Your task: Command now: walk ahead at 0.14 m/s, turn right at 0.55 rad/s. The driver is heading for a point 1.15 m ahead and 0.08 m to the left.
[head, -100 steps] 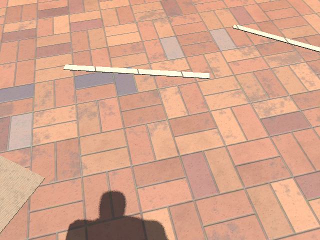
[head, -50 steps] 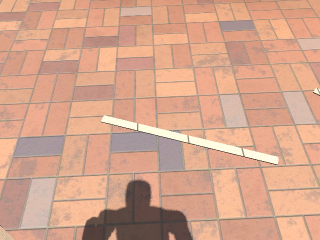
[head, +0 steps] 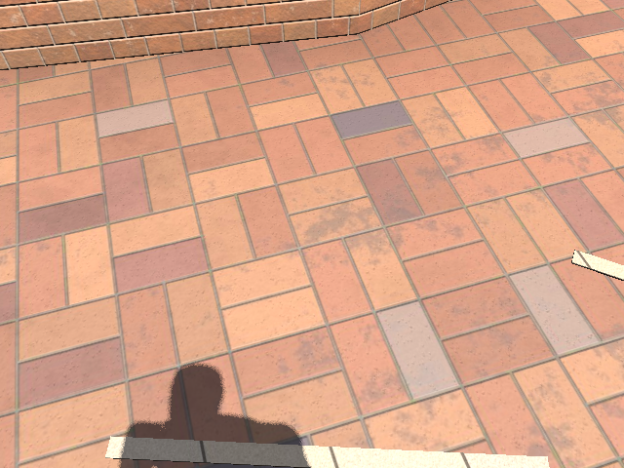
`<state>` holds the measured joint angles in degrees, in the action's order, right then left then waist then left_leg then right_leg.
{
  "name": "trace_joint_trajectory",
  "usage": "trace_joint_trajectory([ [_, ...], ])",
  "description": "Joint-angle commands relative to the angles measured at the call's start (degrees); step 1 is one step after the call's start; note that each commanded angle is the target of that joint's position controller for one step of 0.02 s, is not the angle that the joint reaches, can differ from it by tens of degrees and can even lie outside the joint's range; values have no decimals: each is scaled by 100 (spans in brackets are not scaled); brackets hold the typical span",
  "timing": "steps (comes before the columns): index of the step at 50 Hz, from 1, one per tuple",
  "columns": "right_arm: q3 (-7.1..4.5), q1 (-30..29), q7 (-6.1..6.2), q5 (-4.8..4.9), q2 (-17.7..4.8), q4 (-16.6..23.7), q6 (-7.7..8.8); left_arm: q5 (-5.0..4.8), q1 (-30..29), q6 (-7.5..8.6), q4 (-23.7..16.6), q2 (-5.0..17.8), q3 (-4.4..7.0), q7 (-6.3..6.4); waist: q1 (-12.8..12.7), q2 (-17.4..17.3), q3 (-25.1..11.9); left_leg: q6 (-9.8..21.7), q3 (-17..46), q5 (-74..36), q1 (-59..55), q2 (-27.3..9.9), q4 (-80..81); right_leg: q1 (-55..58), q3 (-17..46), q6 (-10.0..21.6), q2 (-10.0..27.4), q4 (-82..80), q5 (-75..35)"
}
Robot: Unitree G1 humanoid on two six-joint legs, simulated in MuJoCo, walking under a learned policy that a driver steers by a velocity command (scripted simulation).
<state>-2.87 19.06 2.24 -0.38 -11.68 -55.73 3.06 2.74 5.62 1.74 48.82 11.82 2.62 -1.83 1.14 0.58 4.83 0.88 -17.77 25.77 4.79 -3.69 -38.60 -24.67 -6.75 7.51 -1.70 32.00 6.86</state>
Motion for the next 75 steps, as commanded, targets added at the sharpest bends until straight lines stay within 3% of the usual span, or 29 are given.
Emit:
trace_joint_trajectory([
  [1, -142, 584, -35, 63, -516, 718, -121, -176, 1497, -9, -17, 1875, 548, 156, -335, 1356, -2250, -254, 1065, 1407, 2549, 692, -4347, 3564, 3798, 1862, 2483, -522, -5285],
  [2, -134, 294, -40, -85, -673, 672, -186, -339, 1407, -136, -154, 1695, 531, 179, -465, 327, -2204, -255, 1847, 1078, 2797, 301, -4378, 3134, 3509, 1827, 2366, -909, -3849],
  [4, -143, -352, -34, -66, -633, 771, -193, -286, 657, -243, -244, 997, 340, 246, -228, -122, -749, -259, 1915, 196, 2913, -6, -3590, 1612, 2710, 1277, 1722, -1439, -1986],
  [6, -170, -282, -17, -208, -683, 794, -327, -274, 530, -245, -260, 783, 283, 275, -56, 116, -645, -289, 1928, -239, 2477, -54, -2986, 1069, 2267, 891, 1242, -1553, -1747],
  [9, -144, -191, -31, -152, -557, 810, -469, -202, 600, -164, -304, 1029, 348, 211, -5, 115, -977, -339, 1946, -410, 2307, 80, -2629, 1050, 2214, 736, 1039, -1511, -1767],
  [16, -175, -978, 1, -109, -734, 1154, -571, -184, 819, -313, -407, 1216, 424, 222, -320, 517, -818, -448, 2155, -536, 2732, 184, -1598, 1249, 3027, 496, 899, -1847, 994],
  [23, -121, -1028, 47, 5, -767, 1315, -444, -128, 822, -364, -478, 1274, 472, 178, -353, 609, -831, -218, 2222, -193, 2113, 537, -577, 1343, 3621, 487, 871, -1664, 580],
  [27, -97, -338, 93, 80, -802, 1224, -346, -199, 527, -426, -529, 1260, 479, 128, -4, 636, -839, 51, 2121, -494, 791, 794, 1124, 890, 3775, 149, 615, -1526, 342],
  [28, -122, -107, 135, 40, -910, 1178, -312, -262, 442, -428, -567, 1183, 455, 143, 129, 486, -784, 132, 2231, -881, 185, 594, 2024, 471, 3589, -147, 332, -1352, 889],
  [29, -219, -281, 191, -46, -1390, 1277, -306, -316, 696, -418, -604, 838, 372, 172, -110, -498, -793, 404, 3375, -299, -194, -552, 2746, -99, 2901, -518, -261, -364, 2052],
  [30, -265, -916, 181, -110, -1781, 1580, -328, -309, 770, -381, -633, 870, 401, 222, -210, -1335, -571, 962, 4807, -418, 117, -1824, 3067, -941, 1490, -703, -1147, 1116, 2431],
  [31, -225, -916, 127, -178, -1521, 1532, -340, -64, 643, -359, -557, 1289, 482, 228, -203, -733, -409, 1281, 4484, -1521, 839, -1837, 2754, -603, 1544, -777, -646, 2119, 2313],
  [33, -63, -1250, 24, -89, -972, 1540, -287, -80, 986, -384, -363, 1088, 444, 164, -508, -480, -423, 1020, 3387, -2749, 1017, -1017, 2378, -159, 1657, -795, -673, 2855, 1717],
  [37, 93, -956, -59, -81, -703, 1331, -194, -160, 892, -489, -210, 717, 226, 152, -314, -878, -562, 924, 2854, -3995, 358, -538, 2063, 115, 1549, -1003, -504, 1983, 1634],
  [41, -137, -268, -128, -58, -1420, 1022, -288, -263, 318, -493, -282, 812, 137, 337, 103, -1237, -567, 975, 3371, -4957, -326, -547, 1620, 415, 762, -1050, -356, 487, 1957],
  [44, -231, -238, -168, -26, -1502, 950, -345, -374, 453, -409, -236, 910, 135, 431, 22, -1208, -695, 971, 3824, -5470, -581, -665, 1455, 589, 833, -891, -311, -189, 1658],
  [47, -250, -723, -188, 40, -1350, 1050, -402, -283, 844, -278, -116, 921, 128, 512, -263, -850, -911, 600, 3807, -4428, 372, -395, 1192, 2009, 970, -649, -16, -1446, 377],
  [48, -186, -768, -200, 75, -1081, 1142, -391, -159, 1040, -226, -122, 1177, 176, 541, -322, -242, -1147, 361, 3549, -2721, 1261, -67, 798, 2860, 1567, -437, 698, -1686, 591],
  [49, -110, -781, -202, 135, -731, 1290, -398, -113, 914, -249, -146, 1690, 286, 518, -271, 1179, -839, 174, 2417, -234, 2506, 909, 27, 3098, 2674, 149, 1775, -1881, 347],
  [50, -189, -919, -143, -37, -1095, 1256, -451, -60, 919, -243, -146, 1585, 305, 467, -473, 1219, -568, 188, 2054, 748, 2904, 720, -1152, 2716, 3028, 655, 2383, -2039, 647],
  [51, -258, -914, -169, -105, -1245, 1180, -483, -75, 801, -206, -215, 1201, 206, 427, -368, 665, -300, 217, 2198, 460, 3015, 473, -1668, 2434, 2864, 664, 2219, -2282, 1526],
  [53, -277, -837, -346, -134, -1142, 1115, -506, -118, 516, -133, -272, 930, 105, 439, -194, 774, 155, 115, 2204, -290, 3271, 328, -1937, 2272, 2274, 335, 1706, -2588, 2100],
  [61, -177, -1614, -710, -154, -877, 1493, -457, -91, 1192, 208, -26, 1213, 200, 311, -481, 598, 203, -162, 1787, -1127, 3402, 89, -988, 2608, 1072, 263, 1696, -2553, 874],
  [66, -127, -1974, -772, -146, -889, 1819, -435, -82, 1394, 249, 74, 1412, 267, 234, -499, 704, 236, 220, 1226, -858, 2497, 186, -65, 2256, 493, 103, 1805, -2142, 35],
  [68, -162, -1586, -711, -177, -947, 1778, -402, -117, 1356, 215, 95, 1520, 290, 222, -237, 650, 22, 463, 990, -655, 1715, 497, 256, 2138, 196, 3, 1815, -1375, -1432],
  [70, -362, 226, -549, -268, -1295, 1200, -289, -147, 1301, 177, 21, 1393, 215, 215, 560, -161, -1104, 803, 1330, -660, -676, 743, 889, 1206, -519, -328, 1344, 1348, -2334],
  [71, -554, 872, -437, -244, -2110, 1207, -252, -153, 1219, 196, -434, 778, 38, 139, 734, -1787, -1662, 1467, 4457, 1184, -2084, -1139, 1887, -938, -657, -724, 574, 3527, 869],
  [72, -521, 660, -434, -50, -2164, 1295, -253, -26, 729, 259, -592, 1031, 97, 107, 699, -1326, -1746, 1710, 6361, 1004, -1913, -1629, 2836, -1737, 660, -723, 158, 4248, 2185],
  [75, -327, -193, -354, -40, -1475, 1341, -242, -104, 773, 323, -494, 1068, 92, 37, 46, -244, -355, 1360, 4164, -1031, -280, -924, 2563, -1456, 882, -588, 868, 3542, 1066],
])
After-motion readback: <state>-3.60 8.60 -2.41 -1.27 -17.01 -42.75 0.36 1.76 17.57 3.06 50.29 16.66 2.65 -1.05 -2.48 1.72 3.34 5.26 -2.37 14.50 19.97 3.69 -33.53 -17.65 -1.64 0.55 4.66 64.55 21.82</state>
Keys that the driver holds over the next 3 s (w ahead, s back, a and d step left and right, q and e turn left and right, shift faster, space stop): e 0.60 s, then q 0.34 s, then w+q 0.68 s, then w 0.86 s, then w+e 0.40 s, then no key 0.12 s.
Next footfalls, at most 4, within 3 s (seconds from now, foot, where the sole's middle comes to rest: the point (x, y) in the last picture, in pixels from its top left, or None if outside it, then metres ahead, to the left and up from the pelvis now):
0.58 left None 0.13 0.13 -0.76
0.96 right None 0.02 -0.05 -0.76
1.40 left None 0.27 0.16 -0.76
1.92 right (306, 381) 0.63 0.04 -0.76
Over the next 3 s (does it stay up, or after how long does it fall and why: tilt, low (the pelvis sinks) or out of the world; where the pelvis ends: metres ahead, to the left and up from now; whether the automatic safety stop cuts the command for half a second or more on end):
stays up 1.03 0.21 0.00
